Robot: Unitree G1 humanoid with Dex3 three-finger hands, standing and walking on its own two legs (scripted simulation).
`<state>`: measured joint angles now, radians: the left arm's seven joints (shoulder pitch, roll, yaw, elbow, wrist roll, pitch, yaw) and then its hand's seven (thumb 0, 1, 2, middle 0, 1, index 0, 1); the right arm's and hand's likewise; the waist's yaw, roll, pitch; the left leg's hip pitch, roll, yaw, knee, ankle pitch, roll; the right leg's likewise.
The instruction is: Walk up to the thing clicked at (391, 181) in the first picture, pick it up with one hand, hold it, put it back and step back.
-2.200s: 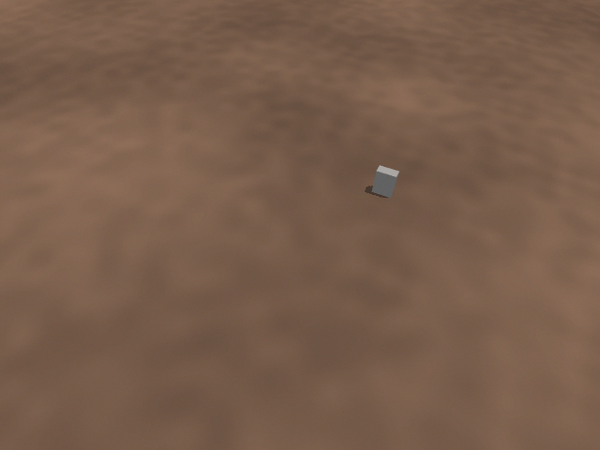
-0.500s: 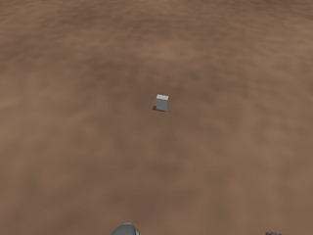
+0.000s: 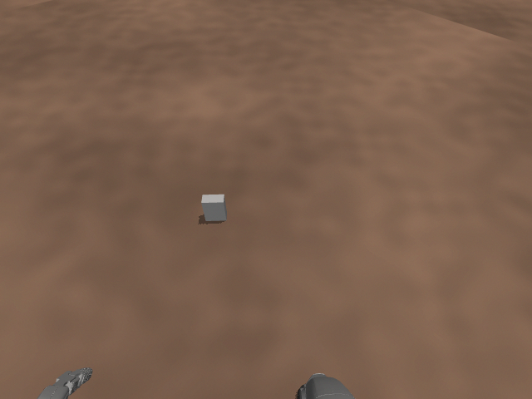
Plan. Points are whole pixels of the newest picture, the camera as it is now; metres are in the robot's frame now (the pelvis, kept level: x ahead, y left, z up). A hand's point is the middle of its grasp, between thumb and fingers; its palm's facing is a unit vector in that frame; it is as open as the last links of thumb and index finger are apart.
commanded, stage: walk up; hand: left
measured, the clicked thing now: (214, 208) +1.03 +0.17 -0.70
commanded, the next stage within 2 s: none
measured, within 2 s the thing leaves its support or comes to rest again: neither
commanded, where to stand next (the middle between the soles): +0.70 -0.01 m, yaw -2 degrees
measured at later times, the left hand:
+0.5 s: hand (100, 359) +0.25 +0.29 -0.16, palm faces -0.07 -0.93 -0.36, open 7.4 cm
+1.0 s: hand (143, 229) +0.50 +0.24 -0.12, palm faces -0.06 -0.91 -0.41, open 7.4 cm
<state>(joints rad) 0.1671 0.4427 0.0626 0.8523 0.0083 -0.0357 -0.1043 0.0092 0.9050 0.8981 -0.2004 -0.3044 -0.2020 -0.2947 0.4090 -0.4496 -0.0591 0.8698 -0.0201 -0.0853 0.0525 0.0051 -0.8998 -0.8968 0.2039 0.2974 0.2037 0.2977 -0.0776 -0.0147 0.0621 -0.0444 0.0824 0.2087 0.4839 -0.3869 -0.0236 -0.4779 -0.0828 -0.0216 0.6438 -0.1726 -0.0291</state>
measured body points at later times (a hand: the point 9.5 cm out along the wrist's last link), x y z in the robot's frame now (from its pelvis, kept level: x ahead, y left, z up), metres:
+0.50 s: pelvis +0.21 +0.01 -0.01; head +0.23 +0.03 +0.44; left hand +0.25 +0.34 -0.14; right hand +0.29 -0.32 -0.10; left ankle +0.31 +0.12 -0.73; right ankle +0.14 -0.12 -0.70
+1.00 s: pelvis +0.40 -0.03 +0.00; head +0.41 -0.05 +0.45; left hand +0.50 +0.29 -0.09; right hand +0.43 -0.35 -0.13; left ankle +0.38 +0.11 -0.67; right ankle +0.45 -0.15 -0.73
